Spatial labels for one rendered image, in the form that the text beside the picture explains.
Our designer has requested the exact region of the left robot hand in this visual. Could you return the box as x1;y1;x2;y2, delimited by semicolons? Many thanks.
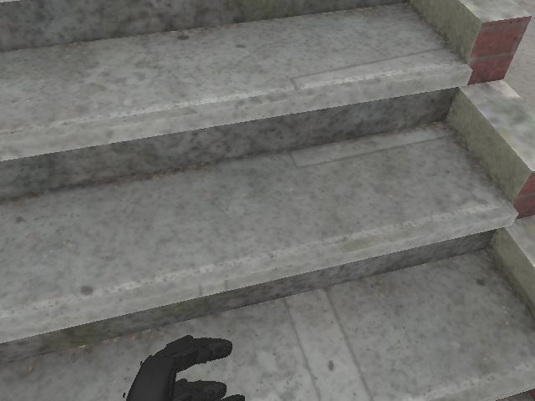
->
123;335;245;401

